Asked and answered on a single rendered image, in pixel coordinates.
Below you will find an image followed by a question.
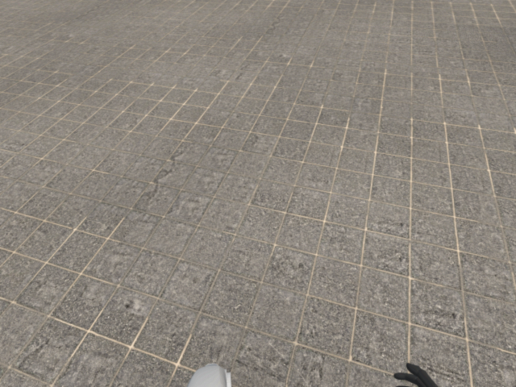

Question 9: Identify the robot right hand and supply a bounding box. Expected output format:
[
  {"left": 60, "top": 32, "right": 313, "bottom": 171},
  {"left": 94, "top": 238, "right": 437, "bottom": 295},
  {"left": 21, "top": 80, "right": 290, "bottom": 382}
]
[{"left": 393, "top": 363, "right": 438, "bottom": 387}]

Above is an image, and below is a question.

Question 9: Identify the left robot thigh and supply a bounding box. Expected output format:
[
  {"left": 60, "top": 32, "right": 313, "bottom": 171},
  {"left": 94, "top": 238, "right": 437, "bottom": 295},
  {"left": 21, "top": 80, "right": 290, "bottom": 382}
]
[{"left": 187, "top": 365, "right": 231, "bottom": 387}]

